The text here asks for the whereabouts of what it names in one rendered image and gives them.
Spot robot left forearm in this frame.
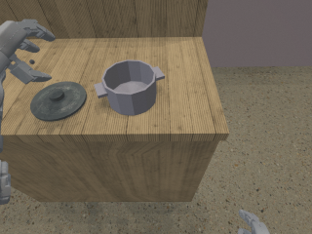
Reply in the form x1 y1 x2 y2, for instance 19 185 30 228
0 52 10 153

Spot robot left upper arm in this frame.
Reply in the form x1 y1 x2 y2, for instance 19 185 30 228
0 160 12 205

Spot pot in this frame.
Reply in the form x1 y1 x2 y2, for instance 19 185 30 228
94 59 165 116

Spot knob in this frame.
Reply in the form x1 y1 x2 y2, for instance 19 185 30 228
48 88 65 102

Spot lid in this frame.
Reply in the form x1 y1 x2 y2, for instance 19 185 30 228
30 81 87 122

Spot right robot hand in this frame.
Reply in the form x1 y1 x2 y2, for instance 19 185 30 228
238 210 270 234

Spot table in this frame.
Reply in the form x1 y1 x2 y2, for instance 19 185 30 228
0 0 230 202

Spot left robot hand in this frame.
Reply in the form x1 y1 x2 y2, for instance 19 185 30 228
0 19 56 85

